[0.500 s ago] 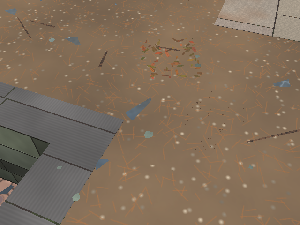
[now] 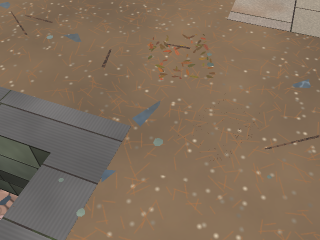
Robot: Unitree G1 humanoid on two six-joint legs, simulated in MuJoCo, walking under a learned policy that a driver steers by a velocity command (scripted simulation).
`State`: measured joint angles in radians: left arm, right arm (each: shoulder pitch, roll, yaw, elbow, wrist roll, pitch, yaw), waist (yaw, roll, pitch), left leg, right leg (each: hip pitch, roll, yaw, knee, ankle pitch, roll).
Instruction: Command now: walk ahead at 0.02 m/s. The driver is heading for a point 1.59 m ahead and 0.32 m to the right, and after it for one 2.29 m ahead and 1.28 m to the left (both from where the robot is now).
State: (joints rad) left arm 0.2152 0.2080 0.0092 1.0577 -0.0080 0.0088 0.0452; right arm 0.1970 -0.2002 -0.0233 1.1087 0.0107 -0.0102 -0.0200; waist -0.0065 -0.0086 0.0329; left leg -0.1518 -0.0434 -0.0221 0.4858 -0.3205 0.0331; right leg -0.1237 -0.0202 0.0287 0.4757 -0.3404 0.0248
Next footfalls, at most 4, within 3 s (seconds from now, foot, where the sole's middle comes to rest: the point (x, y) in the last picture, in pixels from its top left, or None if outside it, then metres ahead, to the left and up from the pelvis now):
0.92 left None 0.41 0.07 -0.77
1.44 right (204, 195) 0.70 -0.18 -0.77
2.02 left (152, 139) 1.02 0.06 -0.77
2.58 right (206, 107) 1.25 -0.25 -0.77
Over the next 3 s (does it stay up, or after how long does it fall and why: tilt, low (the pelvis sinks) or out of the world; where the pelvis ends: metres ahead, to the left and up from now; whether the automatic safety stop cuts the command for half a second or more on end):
stays up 1.34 -0.20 0.00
